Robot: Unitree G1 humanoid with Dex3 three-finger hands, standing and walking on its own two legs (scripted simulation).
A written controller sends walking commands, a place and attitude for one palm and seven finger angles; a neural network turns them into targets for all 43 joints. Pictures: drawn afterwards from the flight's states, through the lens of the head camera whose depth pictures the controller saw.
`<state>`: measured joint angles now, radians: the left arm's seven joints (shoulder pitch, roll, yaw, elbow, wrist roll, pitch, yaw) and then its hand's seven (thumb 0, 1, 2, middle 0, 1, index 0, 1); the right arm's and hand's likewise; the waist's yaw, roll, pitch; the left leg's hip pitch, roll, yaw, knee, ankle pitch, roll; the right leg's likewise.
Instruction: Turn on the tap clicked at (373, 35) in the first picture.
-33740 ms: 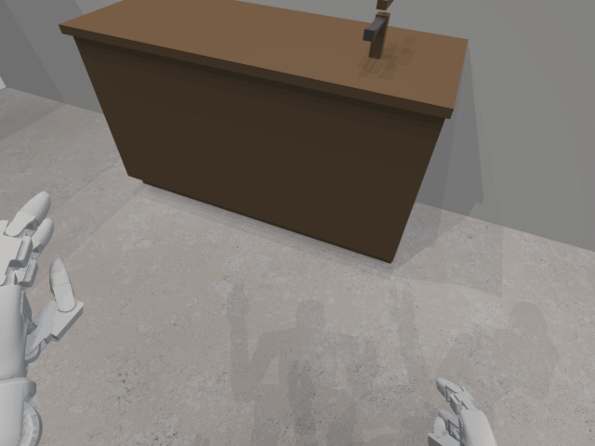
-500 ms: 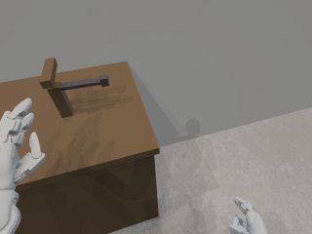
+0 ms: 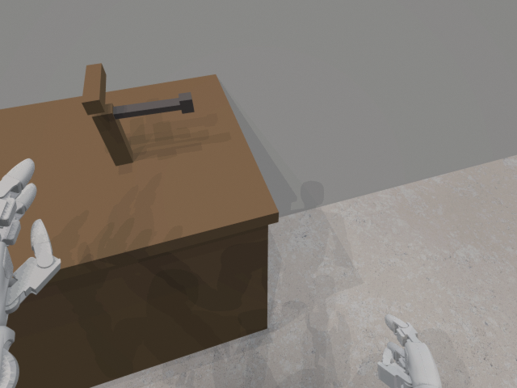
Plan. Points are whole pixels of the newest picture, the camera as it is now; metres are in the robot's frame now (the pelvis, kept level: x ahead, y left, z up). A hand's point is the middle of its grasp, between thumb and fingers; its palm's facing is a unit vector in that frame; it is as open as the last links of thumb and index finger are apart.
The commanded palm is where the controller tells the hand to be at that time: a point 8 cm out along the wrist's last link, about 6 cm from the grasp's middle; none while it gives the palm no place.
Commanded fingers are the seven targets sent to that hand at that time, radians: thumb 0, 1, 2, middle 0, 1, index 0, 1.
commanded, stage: step back with the hand held close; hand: left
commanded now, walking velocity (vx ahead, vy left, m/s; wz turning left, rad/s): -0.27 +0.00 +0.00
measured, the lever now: (186, 102) +0.59 +0.19 +0.14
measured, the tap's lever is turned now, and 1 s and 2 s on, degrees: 86 86 86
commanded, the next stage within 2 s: stop stepping back and stand still in 0.60 s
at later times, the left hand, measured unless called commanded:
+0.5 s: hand (6, 341) +0.13 +0.24 +0.18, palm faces +0.39 -0.80 -0.45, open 7.4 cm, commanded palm +0.08 +0.28 +0.18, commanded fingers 0.00 0.90 0.90 -0.20 -0.30 -0.20 -0.30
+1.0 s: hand out of the picture -0.02 +0.27 +0.19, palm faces +0.53 -0.79 -0.31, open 7.4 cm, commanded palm -0.06 +0.30 +0.18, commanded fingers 0.00 0.90 0.90 -0.20 -0.30 -0.20 -0.30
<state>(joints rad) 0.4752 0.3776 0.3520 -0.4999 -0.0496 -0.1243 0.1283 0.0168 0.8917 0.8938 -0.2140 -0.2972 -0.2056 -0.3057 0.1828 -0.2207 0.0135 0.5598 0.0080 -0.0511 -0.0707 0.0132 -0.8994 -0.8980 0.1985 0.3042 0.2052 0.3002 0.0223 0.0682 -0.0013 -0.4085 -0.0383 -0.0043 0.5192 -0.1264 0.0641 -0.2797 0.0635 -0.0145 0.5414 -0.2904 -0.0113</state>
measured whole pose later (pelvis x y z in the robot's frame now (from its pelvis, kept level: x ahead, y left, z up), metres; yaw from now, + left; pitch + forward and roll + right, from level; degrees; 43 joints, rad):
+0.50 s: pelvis -0.08 +0.00 +0.00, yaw +0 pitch +0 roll -1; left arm 0.50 0.41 0.39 -0.60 -0.05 -0.15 0.13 0.02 0.89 0.89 -0.21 -0.30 -0.20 -0.31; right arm 0.15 -0.18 0.01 0.57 0.00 -0.08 -0.04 0.01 -0.90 -0.90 0.20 0.30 0.21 0.30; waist 0.03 0.01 0.05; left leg -0.37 0.04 -0.01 0.59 -0.21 -0.03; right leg -0.36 0.03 0.00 0.56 -0.19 0.01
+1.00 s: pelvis -0.20 +0.01 +0.01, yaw +5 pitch -2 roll -2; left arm 0.48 0.36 0.36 -0.51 -0.05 -0.13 0.18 0.02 0.89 0.89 -0.21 -0.30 -0.20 -0.31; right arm 0.32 -0.18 0.00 0.66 0.01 -0.11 -0.05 0.01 -0.90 -0.90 0.20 0.30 0.20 0.30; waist -0.02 -0.01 -0.07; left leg -0.21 0.05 0.00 0.51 -0.28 0.00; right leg -0.38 0.03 -0.04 0.80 -0.39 0.02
